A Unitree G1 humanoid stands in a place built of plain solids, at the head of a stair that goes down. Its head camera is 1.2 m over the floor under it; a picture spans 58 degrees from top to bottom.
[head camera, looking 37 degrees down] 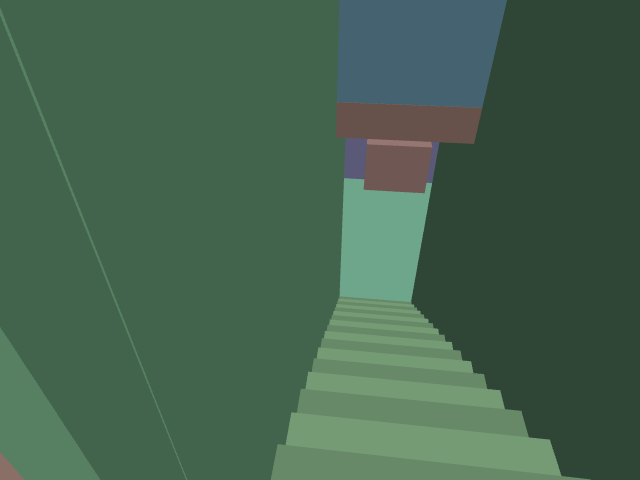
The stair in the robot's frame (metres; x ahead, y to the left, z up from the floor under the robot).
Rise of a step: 0.20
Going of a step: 0.26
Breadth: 1.13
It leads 7 degrees to the right of straight ahead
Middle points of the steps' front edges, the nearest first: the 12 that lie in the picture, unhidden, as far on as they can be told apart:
0.78 -0.40 -0.40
1.04 -0.43 -0.61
1.29 -0.46 -0.81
1.55 -0.49 -1.01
1.81 -0.52 -1.22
2.07 -0.55 -1.42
2.32 -0.58 -1.62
2.58 -0.61 -1.82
2.84 -0.64 -2.03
3.09 -0.67 -2.23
3.35 -0.69 -2.43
3.61 -0.72 -2.64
